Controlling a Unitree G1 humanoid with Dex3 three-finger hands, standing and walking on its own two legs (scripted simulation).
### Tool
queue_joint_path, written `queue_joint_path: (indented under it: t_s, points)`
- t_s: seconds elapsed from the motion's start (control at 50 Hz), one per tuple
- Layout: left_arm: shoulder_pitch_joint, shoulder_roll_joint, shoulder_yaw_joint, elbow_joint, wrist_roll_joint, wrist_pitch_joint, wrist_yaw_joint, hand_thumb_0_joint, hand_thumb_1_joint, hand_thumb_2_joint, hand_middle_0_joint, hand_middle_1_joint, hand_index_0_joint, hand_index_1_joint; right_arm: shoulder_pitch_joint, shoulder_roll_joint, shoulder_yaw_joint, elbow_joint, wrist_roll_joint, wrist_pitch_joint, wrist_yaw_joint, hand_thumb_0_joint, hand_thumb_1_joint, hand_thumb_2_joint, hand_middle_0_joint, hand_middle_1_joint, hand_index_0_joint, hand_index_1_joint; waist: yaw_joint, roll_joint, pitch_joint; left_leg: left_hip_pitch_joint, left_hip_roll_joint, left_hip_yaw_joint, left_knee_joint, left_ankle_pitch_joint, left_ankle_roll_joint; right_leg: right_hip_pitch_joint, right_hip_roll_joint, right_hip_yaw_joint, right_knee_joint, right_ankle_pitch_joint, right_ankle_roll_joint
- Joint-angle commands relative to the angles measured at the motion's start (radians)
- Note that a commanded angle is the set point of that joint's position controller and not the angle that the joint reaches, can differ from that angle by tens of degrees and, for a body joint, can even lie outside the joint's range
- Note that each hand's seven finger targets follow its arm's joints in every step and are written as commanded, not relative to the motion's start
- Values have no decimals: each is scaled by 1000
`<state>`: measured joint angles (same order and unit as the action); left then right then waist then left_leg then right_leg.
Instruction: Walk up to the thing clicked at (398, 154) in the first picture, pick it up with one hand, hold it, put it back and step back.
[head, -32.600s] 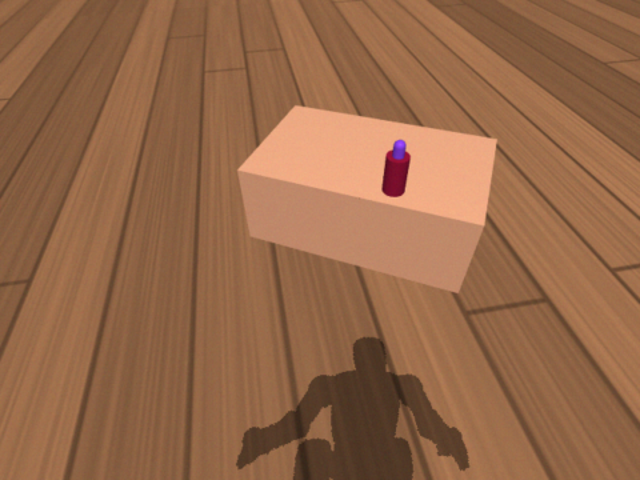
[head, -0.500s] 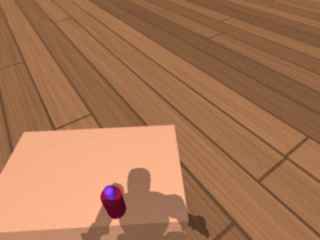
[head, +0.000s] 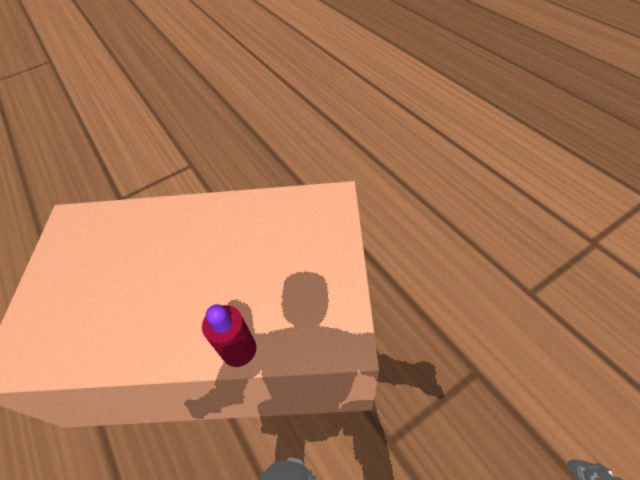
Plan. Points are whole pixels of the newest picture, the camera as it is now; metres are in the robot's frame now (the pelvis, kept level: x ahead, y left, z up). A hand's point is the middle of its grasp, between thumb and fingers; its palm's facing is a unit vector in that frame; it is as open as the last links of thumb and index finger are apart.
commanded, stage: step back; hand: left
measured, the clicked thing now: (227, 331) +0.45 +0.24 -0.30
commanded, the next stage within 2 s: none
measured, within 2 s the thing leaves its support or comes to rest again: neither
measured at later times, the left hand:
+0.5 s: hand out of the picture -0.01 +0.29 -0.15, palm faces +0.01 -0.92 -0.38, open 7.4 cm
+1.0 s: hand out of the picture -0.11 +0.30 -0.14, palm faces +0.03 -0.91 -0.41, open 7.4 cm
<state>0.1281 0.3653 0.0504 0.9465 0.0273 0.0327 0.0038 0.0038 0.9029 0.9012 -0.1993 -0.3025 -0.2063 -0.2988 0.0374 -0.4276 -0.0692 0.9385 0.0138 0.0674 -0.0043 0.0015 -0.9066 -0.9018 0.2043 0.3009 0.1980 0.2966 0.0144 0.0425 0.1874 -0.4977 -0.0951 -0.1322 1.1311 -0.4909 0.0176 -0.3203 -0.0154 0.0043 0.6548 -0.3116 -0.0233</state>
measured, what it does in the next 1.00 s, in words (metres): walks backwards: left foot, then right foot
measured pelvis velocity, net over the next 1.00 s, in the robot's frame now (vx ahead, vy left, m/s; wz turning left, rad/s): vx -0.25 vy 0.03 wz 0.04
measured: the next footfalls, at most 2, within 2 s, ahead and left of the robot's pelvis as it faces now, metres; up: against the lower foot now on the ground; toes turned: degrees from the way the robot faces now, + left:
left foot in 0.22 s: -0.02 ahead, +0.13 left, +0.00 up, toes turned +2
right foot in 0.60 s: -0.12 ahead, -0.12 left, +0.00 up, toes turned +1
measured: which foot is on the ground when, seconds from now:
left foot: up 0.00-0.20, down 0.22-0.62, up 0.64-0.92, down 0.94-1.00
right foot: down 0.00-0.24, up 0.26-0.58, down 0.60-0.96, up 0.98-1.00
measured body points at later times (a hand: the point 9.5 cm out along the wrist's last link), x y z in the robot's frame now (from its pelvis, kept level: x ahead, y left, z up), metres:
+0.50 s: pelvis -0.10 +0.02 +0.00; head -0.03 +0.04 +0.45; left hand -0.01 +0.34 -0.13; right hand +0.02 -0.29 -0.10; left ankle -0.06 +0.13 -0.73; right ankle -0.14 -0.13 -0.66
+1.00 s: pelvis -0.25 +0.03 -0.01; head -0.19 +0.03 +0.43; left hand -0.12 +0.35 -0.12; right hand -0.18 -0.29 -0.13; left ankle -0.25 +0.14 -0.73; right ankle -0.17 -0.11 -0.71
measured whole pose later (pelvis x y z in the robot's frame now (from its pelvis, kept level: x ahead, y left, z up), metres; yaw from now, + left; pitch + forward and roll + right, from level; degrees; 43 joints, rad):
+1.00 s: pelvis -0.25 +0.03 -0.01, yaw +2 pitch -3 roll +1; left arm 0.08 0.40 0.07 0.78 0.01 0.05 0.03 0.00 0.90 0.90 -0.20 -0.30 -0.21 -0.30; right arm 0.20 -0.39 -0.05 0.89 -0.03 0.05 0.01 0.00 -0.91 -0.90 0.21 0.30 0.20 0.30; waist 0.00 -0.03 0.21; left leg -0.27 -0.05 -0.02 0.69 -0.36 0.02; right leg -0.44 -0.03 0.06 0.81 -0.40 0.01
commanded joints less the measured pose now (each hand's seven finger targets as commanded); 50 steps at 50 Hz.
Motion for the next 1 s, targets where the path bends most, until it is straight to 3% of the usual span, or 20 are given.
queue_joint_path:
  t_s: [0.0,0.08,0.16,0.2,0.22,0.24,0.3,0.44,0.52,0.56,0.58,0.6,0.62,0.68,0.8,0.9,0.92,0.94,0.96,0.98]
  points:
    - [-57,251,68,-143,11,-28,35,0,900,900,-200,-300,-200,-300,114,-161,-28,-45,-1,-16,-17,0,-900,-900,200,300,200,300,2,-189,-256,-21,15,-11,33,-2,-36,225,-236,213,-162,537,-212]
    - [64,256,82,-144,-2,-17,45,0,900,900,-200,-300,-200,-300,66,-147,-13,-91,-24,-32,-24,0,-900,-900,200,300,200,300,61,-224,-279,-31,58,27,-252,-38,-29,389,-285,248,-102,693,-224]
    - [-29,283,76,-191,-16,0,32,0,900,900,-200,-300,-200,-300,200,-142,-29,-50,-43,-45,-13,0,-900,-900,200,300,200,300,-31,-228,-283,257,57,149,-647,228,8,183,-227,161,-22,572,-141]
    - [7,203,57,-211,-23,4,25,0,900,900,-200,-300,-200,-300,171,-250,-63,-76,-67,-50,-7,0,-900,-900,200,300,200,300,-20,75,-273,402,319,-203,-719,538,103,-93,-46,65,139,123,-27]
    - [-83,214,67,-215,-24,6,39,0,900,900,-200,-300,-200,-300,143,-339,-76,-87,-48,-49,2,0,-900,-900,200,300,200,300,-75,249,-251,294,455,-357,-772,674,249,-125,111,58,344,-354,4]
    - [-98,226,75,-200,-7,8,47,0,900,900,-200,-300,-200,-300,136,-313,-77,-89,-49,-53,-2,0,-900,-900,200,300,200,300,-77,179,-227,251,481,-384,-788,650,291,-120,123,170,507,-375,5]
    - [16,204,73,-157,-29,4,42,0,900,900,-200,-300,-200,-300,41,-203,-41,-118,-44,-54,-23,0,-900,-900,200,300,200,300,9,76,-194,342,344,-107,-673,788,202,-228,123,196,618,-227,2]
    - [39,183,71,-181,-17,-15,28,0,900,900,-200,-300,-200,-300,112,-188,-45,-141,-37,-49,-26,0,-900,-900,200,300,200,300,-47,108,-232,478,364,-71,-616,797,249,-168,70,115,326,-212,62]
    - [108,186,76,-141,-9,-25,20,0,900,900,-200,-300,-200,-300,63,-216,-49,-169,-37,-33,-13,0,-900,-900,200,300,200,300,-28,146,-254,352,333,-62,-602,565,195,28,49,9,-1,-82,43]
    - [188,185,77,-106,2,-35,20,0,900,900,-200,-300,-200,-300,41,-206,-47,-165,-21,-23,-9,0,-900,-900,200,300,200,300,18,119,-288,259,310,-39,-533,450,134,177,34,3,-227,118,6]
    - [170,244,96,-119,17,-43,21,0,900,900,-200,-300,-200,-300,63,-169,-36,-171,-17,-22,-6,0,-900,-900,200,300,200,300,8,-10,-270,92,239,-9,-459,299,70,244,-59,176,-248,88,-34]
    - [121,337,118,-143,9,-41,16,0,900,900,-200,-300,-200,-300,22,-116,-22,-187,-9,-25,-7,0,-900,-900,200,300,200,300,22,-264,-209,-23,37,78,-277,36,1,160,-256,450,-321,147,-164]
    - [69,393,125,-179,19,-44,17,0,900,900,-200,-300,-200,-300,-1,-148,-38,-179,-19,-16,-20,0,-900,-900,200,300,200,300,52,-309,-162,16,13,7,-25,-152,-21,-21,-405,591,-353,209,-294]
    - [-70,274,94,-219,2,-42,28,0,900,900,-200,-300,-200,-300,124,-166,-38,-121,0,-18,-21,0,-900,-900,200,300,200,300,-47,-151,-132,28,-24,-65,118,2,-21,-24,-230,274,-252,373,-185]
    - [24,240,93,-231,11,-25,41,0,900,900,-200,-300,-200,-300,129,-155,-23,-144,-19,-35,-25,0,-900,-900,200,300,200,300,39,-224,-208,-9,38,12,-191,-49,-45,262,-244,243,-165,470,-194]
    - [0,266,82,-247,-9,2,29,0,900,900,-200,-300,-200,-300,250,-142,-39,-102,-41,-51,-13,0,-900,-900,200,300,200,300,-22,-213,-265,279,57,143,-708,266,-7,145,-180,169,-13,423,-105]
    - [16,224,68,-254,-10,8,26,0,900,900,-200,-300,-200,-300,238,-185,-55,-110,-56,-54,-11,0,-900,-900,200,300,200,300,-16,-91,-253,345,167,-34,-731,318,30,-2,-118,146,53,234,-54]
    - [-39,197,62,-273,-20,3,31,0,900,900,-200,-300,-200,-300,186,-308,-75,-131,-56,-49,0,0,-900,-900,200,300,200,300,-36,220,-222,292,405,-354,-799,431,170,-156,87,6,229,-178,7]
    - [-111,235,89,-265,-6,5,45,0,900,900,-200,-300,-200,-300,170,-349,-88,-145,-57,-51,1,0,-900,-900,200,300,200,300,-91,216,-204,160,497,-478,-841,460,293,-112,107,138,462,-367,16]
    - [-103,240,90,-242,-6,10,45,0,900,900,-200,-300,-200,-300,150,-294,-78,-138,-61,-58,-5,0,-900,-900,200,300,200,300,-62,86,-178,158,453,-363,-792,534,268,-117,117,218,574,-328,6]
